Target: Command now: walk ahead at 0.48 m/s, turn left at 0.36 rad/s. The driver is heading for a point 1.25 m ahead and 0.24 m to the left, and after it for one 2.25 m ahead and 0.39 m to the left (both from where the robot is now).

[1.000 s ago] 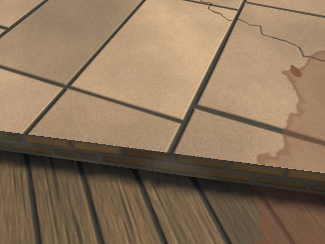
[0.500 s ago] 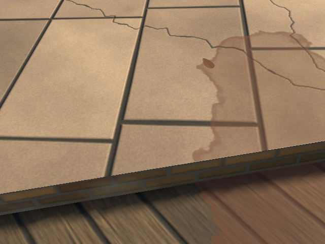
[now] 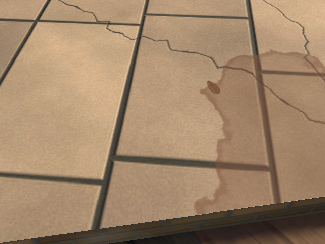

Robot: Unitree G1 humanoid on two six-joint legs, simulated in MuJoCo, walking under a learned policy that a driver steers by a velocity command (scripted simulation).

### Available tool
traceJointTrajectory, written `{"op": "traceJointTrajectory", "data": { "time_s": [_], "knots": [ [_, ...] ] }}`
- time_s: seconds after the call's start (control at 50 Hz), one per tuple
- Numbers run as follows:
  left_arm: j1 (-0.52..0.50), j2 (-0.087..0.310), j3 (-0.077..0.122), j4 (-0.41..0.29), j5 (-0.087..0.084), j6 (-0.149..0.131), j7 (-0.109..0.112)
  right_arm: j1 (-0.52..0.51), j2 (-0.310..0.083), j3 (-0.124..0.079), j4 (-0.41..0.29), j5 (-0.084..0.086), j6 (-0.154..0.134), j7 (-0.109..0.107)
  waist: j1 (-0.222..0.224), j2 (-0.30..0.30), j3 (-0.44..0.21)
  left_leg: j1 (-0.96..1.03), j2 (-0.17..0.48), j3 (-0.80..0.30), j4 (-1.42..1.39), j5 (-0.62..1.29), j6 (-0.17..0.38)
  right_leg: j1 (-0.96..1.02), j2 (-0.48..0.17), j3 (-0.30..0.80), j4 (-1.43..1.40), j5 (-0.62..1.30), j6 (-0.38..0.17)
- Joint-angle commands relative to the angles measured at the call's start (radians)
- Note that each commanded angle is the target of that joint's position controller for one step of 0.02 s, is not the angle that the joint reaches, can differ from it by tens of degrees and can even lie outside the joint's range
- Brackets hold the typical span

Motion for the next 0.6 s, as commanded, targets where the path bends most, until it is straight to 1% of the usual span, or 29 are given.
{"op": "traceJointTrajectory", "data": {
  "time_s": [0.02,0.04,0.08,0.12,0.14,0.16,0.18,0.2,0.22,0.24,0.26,0.28,0.3,0.32,0.34,0.36,0.38,0.4,0.42,0.44,0.46,0.48,0.52,0.56,0.58,0.6],
  "knots": [
    [-0.102,0.139,0.031,-0.137,0.021,-0.054,-0.001,0.090,-0.134,-0.035,-0.049,-0.017,0.001,-0.019,-0.036,-0.012,-0.064,0.316,0.303,-0.462,-0.282,0.005,0.212,-0.381,-0.114,0.046,0.024,0.077,0.016],
    [-0.083,0.127,0.028,-0.141,0.027,-0.047,0.001,0.069,-0.135,-0.036,-0.058,-0.017,0.003,-0.022,-0.010,0.029,-0.058,0.253,0.285,-0.435,-0.298,0.093,0.225,-0.343,-0.118,0.040,-0.008,0.073,0.032],
    [-0.054,0.099,0.019,-0.138,0.035,-0.031,0.006,0.049,-0.137,-0.038,-0.061,-0.004,0.003,-0.029,0.019,0.050,-0.057,0.143,0.251,-0.334,-0.300,0.219,0.225,-0.290,-0.119,0.006,-0.116,0.073,0.070],
    [-0.111,0.069,0.005,-0.164,0.044,-0.024,0.010,0.049,-0.162,-0.046,-0.062,0.005,0.004,-0.037,0.010,0.063,-0.038,0.041,0.200,-0.260,-0.304,0.233,0.206,-0.233,-0.095,-0.030,-0.270,0.168,0.099],
    [-0.127,0.015,-0.021,-0.164,0.092,0.013,-0.014,0.125,-0.154,-0.044,0.006,-0.035,0.023,-0.020,0.013,0.080,-0.044,-0.017,0.135,-0.191,-0.271,0.267,0.160,-0.137,-0.086,-0.081,-0.346,0.238,0.090],
    [-0.160,0.012,-0.021,-0.174,0.086,0.028,-0.021,0.144,-0.143,-0.046,0.011,-0.032,0.032,-0.012,-0.006,0.099,-0.046,-0.022,0.109,-0.176,-0.250,0.270,0.134,-0.113,-0.063,-0.102,-0.403,0.315,0.090],
    [-0.183,0.025,-0.019,-0.176,0.071,0.034,-0.022,0.157,-0.138,-0.048,0.011,-0.028,0.039,-0.009,-0.023,0.108,-0.061,0.001,0.109,-0.192,-0.221,0.271,0.116,-0.102,-0.052,-0.103,-0.446,0.358,0.092],
    [-0.203,0.033,-0.019,-0.183,0.060,0.036,-0.019,0.159,-0.138,-0.049,0.004,-0.029,0.044,-0.010,-0.028,0.111,-0.078,0.016,0.116,-0.215,-0.188,0.293,0.099,-0.083,-0.043,-0.096,-0.473,0.384,0.090],
    [-0.178,0.028,-0.021,-0.172,0.052,0.036,-0.010,0.153,-0.131,-0.051,-0.001,-0.032,0.047,-0.014,-0.022,0.141,-0.122,0.030,0.143,-0.242,-0.150,0.299,0.092,-0.031,-0.034,-0.088,-0.453,0.374,0.089],
    [-0.171,0.051,-0.015,-0.176,0.047,0.031,0.000,0.141,-0.134,-0.053,-0.012,-0.035,0.049,-0.018,-0.014,0.128,-0.126,0.040,0.155,-0.283,-0.116,0.266,0.077,-0.010,-0.039,-0.063,-0.479,0.337,0.084],
    [-0.146,0.073,-0.007,-0.171,0.050,0.025,0.007,0.133,-0.139,-0.056,-0.019,-0.037,0.052,-0.022,0.003,0.104,-0.128,0.057,0.166,-0.328,-0.074,0.213,0.063,0.024,-0.033,-0.053,-0.530,0.298,0.078],
    [-0.089,0.083,0.001,-0.152,0.054,0.017,0.013,0.120,-0.144,-0.058,-0.022,-0.036,0.054,-0.025,0.039,0.076,-0.124,0.056,0.154,-0.350,0.001,0.181,0.048,0.092,-0.022,-0.062,-0.615,0.275,0.065],
    [-0.023,0.113,0.013,-0.136,0.066,0.004,0.022,0.143,-0.118,-0.050,-0.017,-0.032,0.049,-0.024,0.068,0.023,-0.140,0.042,0.100,-0.328,0.152,0.139,0.028,0.180,-0.053,-0.036,-0.698,0.219,0.043],
    [0.082,0.182,0.029,-0.136,0.091,-0.006,0.034,0.162,-0.025,-0.024,-0.040,-0.020,0.038,-0.024,0.088,-0.153,-0.203,-0.040,0.023,-0.224,0.437,-0.099,-0.007,0.297,-0.318,0.239,-0.806,0.103,-0.009],
    [0.046,0.279,0.056,-0.138,0.083,0.016,0.037,0.284,0.006,-0.013,-0.083,-0.015,0.043,-0.024,-0.012,-0.356,-0.236,-0.258,-0.060,-0.127,0.585,-0.478,-0.030,0.364,-0.495,0.640,-0.955,0.009,-0.085],
    [-0.015,0.186,0.050,-0.150,0.078,0.025,0.032,0.283,-0.071,-0.022,-0.035,-0.050,0.069,-0.032,-0.017,-0.162,-0.181,-0.307,0.047,-0.121,0.716,-0.428,-0.026,0.285,-0.482,0.654,-0.934,-0.246,-0.141],
    [-0.040,0.100,0.028,-0.157,0.070,0.023,0.028,0.198,-0.089,-0.032,-0.038,-0.064,0.079,-0.023,0.003,-0.072,-0.106,-0.336,0.069,-0.106,0.793,-0.353,-0.032,0.220,-0.423,0.540,-0.934,-0.280,-0.147],
    [-0.055,0.061,0.016,-0.151,0.065,0.020,0.023,0.141,-0.074,-0.034,-0.050,-0.064,0.082,-0.013,0.007,-0.069,-0.068,-0.359,0.090,-0.092,0.848,-0.298,-0.043,0.176,-0.374,0.394,-0.930,-0.148,-0.141],
    [-0.038,0.053,0.014,-0.138,0.061,0.013,0.025,0.113,-0.054,-0.030,-0.067,-0.063,0.087,-0.006,0.011,-0.114,-0.060,-0.377,0.103,-0.075,0.915,-0.264,-0.051,0.167,-0.340,0.287,-0.924,-0.004,-0.137],
    [-0.014,0.057,0.019,-0.123,0.056,0.006,0.025,0.117,-0.036,-0.027,-0.065,-0.067,0.094,-0.001,0.009,-0.119,-0.062,-0.383,0.100,-0.062,1.002,-0.230,-0.056,0.149,-0.315,0.201,-0.914,0.121,-0.134],
    [0.010,0.062,0.024,-0.108,0.053,-0.002,0.020,0.111,-0.025,-0.026,-0.074,-0.065,0.099,-0.001,0.003,-0.099,-0.071,-0.399,0.096,-0.064,1.060,-0.207,-0.056,0.144,-0.309,0.153,-0.901,0.198,-0.133],
    [0.030,0.062,0.029,-0.095,0.054,-0.007,0.016,0.091,-0.013,-0.024,-0.084,-0.063,0.103,-0.002,0.002,-0.082,-0.074,-0.432,0.091,-0.067,1.111,-0.198,-0.056,0.147,-0.308,0.121,-0.893,0.238,-0.139],
    [0.070,0.064,0.036,-0.068,0.054,-0.013,0.012,0.034,0.003,-0.021,-0.116,-0.059,0.115,-0.004,0.006,-0.073,-0.054,-0.534,0.092,-0.082,1.175,-0.181,-0.059,0.164,-0.321,0.083,-0.914,0.197,-0.148],
    [0.103,0.057,0.038,-0.040,0.053,-0.014,0.016,-0.024,0.010,-0.020,-0.150,-0.064,0.127,-0.009,0.010,-0.073,-0.020,-0.637,0.094,-0.093,1.202,-0.181,-0.068,0.189,-0.338,0.052,-0.943,0.148,-0.151],
    [0.116,0.049,0.037,-0.027,0.057,-0.016,0.015,-0.051,0.016,-0.019,-0.167,-0.065,0.131,-0.011,0.013,-0.077,0.004,-0.696,0.090,-0.101,1.231,-0.193,-0.072,0.200,-0.350,0.041,-0.949,0.146,-0.156],
    [0.160,0.048,0.041,0.000,0.062,-0.019,0.016,-0.106,0.042,-0.013,-0.188,-0.065,0.143,-0.027,0.037,-0.118,0.012,-0.797,0.078,-0.070,1.388,-0.270,-0.066,0.254,-0.381,0.044,-0.959,0.181,-0.181]
  ]
}}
